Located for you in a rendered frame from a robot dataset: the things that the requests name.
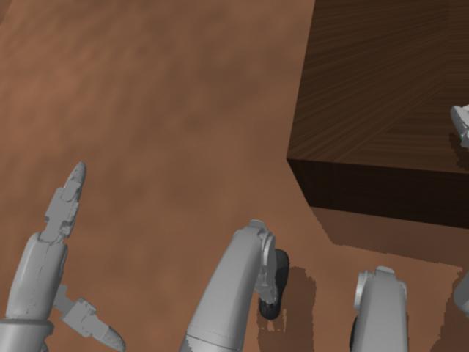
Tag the left robot hand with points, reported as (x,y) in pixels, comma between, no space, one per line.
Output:
(36,287)

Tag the left robot foot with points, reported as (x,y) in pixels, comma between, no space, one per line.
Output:
(272,311)

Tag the right robot hand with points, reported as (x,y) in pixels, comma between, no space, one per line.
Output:
(460,118)

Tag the right robot arm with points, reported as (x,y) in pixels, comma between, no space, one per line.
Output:
(461,295)

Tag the left robot arm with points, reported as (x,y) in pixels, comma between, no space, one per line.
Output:
(24,335)

